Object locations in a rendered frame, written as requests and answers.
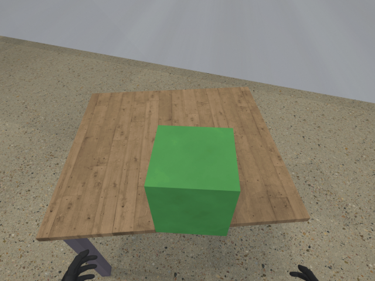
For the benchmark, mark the carton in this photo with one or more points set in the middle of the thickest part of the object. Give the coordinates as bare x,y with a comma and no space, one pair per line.
192,184

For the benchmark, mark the table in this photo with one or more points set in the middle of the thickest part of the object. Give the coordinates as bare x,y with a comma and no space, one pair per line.
100,192

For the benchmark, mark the right robot hand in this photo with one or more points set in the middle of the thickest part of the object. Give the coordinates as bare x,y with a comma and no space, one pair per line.
305,275

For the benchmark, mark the left robot hand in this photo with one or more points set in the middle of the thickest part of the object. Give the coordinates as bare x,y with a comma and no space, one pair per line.
75,268

